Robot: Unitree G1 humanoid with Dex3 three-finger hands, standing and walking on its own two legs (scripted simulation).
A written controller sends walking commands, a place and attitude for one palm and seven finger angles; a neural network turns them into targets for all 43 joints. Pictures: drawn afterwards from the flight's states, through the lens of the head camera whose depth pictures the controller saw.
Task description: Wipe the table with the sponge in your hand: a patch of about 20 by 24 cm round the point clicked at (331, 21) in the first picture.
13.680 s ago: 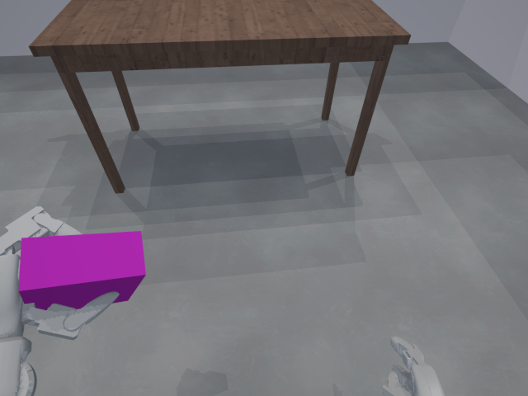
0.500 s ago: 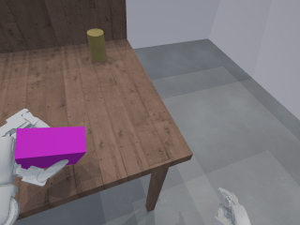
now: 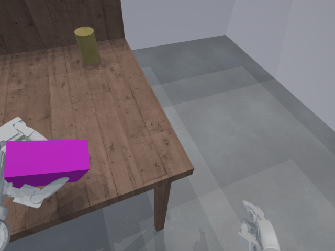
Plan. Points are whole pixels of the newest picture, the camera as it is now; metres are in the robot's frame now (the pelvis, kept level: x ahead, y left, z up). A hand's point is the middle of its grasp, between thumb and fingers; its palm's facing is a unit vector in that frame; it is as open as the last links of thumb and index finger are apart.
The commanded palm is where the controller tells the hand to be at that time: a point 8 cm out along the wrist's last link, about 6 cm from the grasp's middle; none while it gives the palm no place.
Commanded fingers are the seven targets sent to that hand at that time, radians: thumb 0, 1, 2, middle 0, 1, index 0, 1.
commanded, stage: come to a stop and stand still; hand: left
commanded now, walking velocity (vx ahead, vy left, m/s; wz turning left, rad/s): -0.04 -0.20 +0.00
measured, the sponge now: (59, 164) +0.23 +0.22 +0.14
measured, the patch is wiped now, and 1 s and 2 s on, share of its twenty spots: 0.00 0.00 0.00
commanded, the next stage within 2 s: look again from close up in 1.72 s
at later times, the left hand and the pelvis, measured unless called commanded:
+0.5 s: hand (12, 139) +0.24 +0.28 +0.19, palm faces +0.43 -0.77 -0.46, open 9.2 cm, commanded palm +0.16 +0.29 +0.17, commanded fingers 0.00 0.10 1.30 -1.20 -1.60 -1.20 -1.60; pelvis +0.01 +0.01 +0.00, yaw +2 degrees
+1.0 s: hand out of the picture +0.23 +0.32 +0.17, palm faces +0.40 -0.81 -0.42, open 9.2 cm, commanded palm +0.15 +0.35 +0.17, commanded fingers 0.00 0.10 1.30 -1.20 -1.60 -1.20 -1.60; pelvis +0.01 +0.06 -0.01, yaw +3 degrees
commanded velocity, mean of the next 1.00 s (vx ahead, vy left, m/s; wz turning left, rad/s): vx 0.00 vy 0.03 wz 0.00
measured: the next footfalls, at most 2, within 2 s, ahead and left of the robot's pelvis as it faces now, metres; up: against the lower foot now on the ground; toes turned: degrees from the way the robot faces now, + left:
none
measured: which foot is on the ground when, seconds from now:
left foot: down 0.00-1.00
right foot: down 0.00-1.00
